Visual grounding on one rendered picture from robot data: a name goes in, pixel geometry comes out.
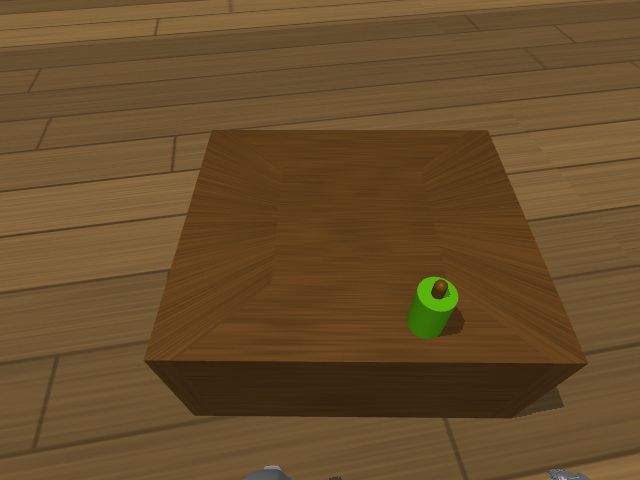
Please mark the bottle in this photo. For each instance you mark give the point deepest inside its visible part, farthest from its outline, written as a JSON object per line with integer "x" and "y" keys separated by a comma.
{"x": 433, "y": 303}

